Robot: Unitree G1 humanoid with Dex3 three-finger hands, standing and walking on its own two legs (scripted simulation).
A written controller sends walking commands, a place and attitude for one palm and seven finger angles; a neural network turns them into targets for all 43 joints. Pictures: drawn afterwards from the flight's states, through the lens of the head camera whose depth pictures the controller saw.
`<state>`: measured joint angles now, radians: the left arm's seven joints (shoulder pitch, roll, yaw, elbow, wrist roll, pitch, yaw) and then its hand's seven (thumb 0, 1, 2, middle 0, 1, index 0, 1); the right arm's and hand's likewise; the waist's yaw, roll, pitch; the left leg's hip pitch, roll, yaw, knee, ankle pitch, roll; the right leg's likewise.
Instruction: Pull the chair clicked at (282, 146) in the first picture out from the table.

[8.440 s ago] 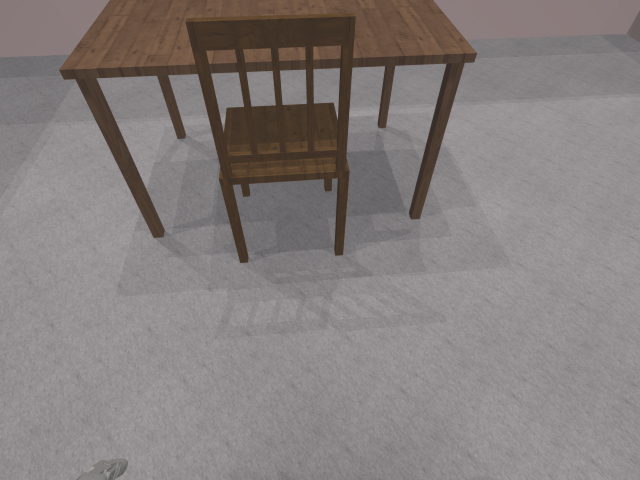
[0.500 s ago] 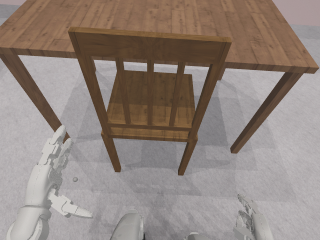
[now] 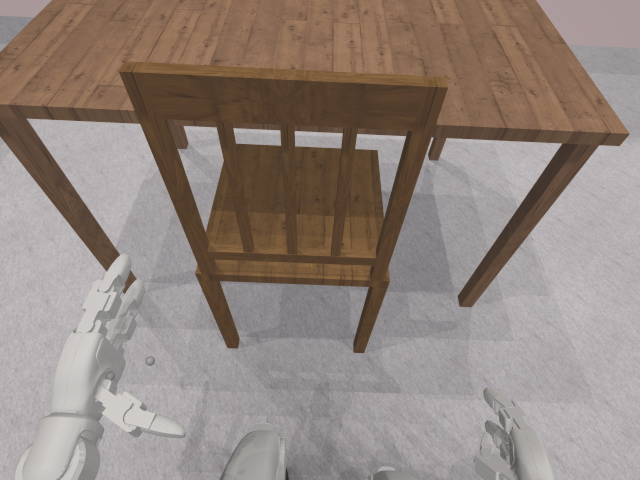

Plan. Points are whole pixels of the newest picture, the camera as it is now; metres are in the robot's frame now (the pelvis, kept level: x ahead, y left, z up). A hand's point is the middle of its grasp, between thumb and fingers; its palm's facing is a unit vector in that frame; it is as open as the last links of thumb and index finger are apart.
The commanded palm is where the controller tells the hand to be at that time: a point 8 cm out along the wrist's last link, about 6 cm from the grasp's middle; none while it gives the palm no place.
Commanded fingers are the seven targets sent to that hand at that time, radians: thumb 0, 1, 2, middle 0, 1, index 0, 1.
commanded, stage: raise the hand toward the chair's back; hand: left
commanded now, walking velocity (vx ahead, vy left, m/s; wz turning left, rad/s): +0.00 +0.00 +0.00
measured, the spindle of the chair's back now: (290, 198) +0.54 +0.08 -0.01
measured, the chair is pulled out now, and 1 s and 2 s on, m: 0.00 0.00 0.00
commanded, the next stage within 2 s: aim the fingers beside a spindle in 0.02 s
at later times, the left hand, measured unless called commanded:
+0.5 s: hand (177, 328) +0.29 +0.19 +0.03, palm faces +0.00 -1.00 -0.03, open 16.9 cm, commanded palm +0.27 +0.24 +0.03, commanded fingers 0.00 -0.50 0.30 -0.06 -0.08 -0.06 -0.08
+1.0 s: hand (204, 294) +0.34 +0.17 +0.01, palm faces +0.01 -1.00 -0.03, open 16.9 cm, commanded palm +0.33 +0.22 +0.01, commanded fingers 0.00 -0.50 0.30 -0.06 -0.08 -0.06 -0.08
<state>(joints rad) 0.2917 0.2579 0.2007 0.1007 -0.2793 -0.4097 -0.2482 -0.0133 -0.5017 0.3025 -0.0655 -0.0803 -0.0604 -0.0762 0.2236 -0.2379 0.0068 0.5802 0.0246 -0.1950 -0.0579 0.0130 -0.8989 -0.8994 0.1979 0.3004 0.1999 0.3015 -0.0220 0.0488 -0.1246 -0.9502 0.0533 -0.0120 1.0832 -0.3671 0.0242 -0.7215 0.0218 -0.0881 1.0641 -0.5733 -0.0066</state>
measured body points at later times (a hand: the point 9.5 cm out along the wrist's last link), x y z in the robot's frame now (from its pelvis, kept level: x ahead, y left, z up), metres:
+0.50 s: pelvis +0.01 +0.00 -0.01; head +0.08 +0.01 +0.44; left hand +0.28 +0.24 +0.04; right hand +0.17 -0.25 -0.09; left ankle +0.09 +0.10 -0.66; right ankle -0.03 -0.12 -0.66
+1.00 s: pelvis +0.00 +0.00 -0.02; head +0.10 +0.01 +0.42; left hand +0.34 +0.23 +0.01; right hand +0.14 -0.25 -0.12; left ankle +0.09 +0.10 -0.66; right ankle -0.03 -0.12 -0.66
